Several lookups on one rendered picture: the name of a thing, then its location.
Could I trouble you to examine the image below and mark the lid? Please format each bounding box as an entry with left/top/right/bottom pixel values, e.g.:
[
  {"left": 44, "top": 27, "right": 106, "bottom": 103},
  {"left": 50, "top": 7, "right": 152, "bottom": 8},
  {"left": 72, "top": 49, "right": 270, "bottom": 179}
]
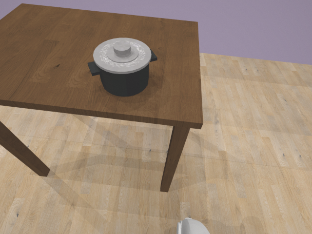
[{"left": 93, "top": 38, "right": 151, "bottom": 74}]

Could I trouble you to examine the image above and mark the pot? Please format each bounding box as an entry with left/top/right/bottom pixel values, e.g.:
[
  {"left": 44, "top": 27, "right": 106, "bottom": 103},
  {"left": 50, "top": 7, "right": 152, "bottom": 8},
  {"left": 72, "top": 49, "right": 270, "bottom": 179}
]
[{"left": 88, "top": 49, "right": 157, "bottom": 97}]

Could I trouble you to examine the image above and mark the robot right thigh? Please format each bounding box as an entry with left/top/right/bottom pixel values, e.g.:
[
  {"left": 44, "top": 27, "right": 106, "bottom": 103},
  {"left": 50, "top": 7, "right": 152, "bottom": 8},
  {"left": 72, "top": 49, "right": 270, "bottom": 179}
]
[{"left": 176, "top": 219, "right": 210, "bottom": 234}]

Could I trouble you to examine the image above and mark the knob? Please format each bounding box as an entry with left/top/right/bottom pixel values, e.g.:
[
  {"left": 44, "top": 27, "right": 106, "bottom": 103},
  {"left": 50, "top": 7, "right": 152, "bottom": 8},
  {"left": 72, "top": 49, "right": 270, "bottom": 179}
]
[{"left": 113, "top": 41, "right": 131, "bottom": 55}]

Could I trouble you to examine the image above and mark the table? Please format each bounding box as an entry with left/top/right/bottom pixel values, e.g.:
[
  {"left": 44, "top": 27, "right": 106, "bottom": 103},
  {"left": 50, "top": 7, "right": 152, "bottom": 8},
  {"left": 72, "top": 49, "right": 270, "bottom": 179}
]
[{"left": 0, "top": 3, "right": 203, "bottom": 192}]

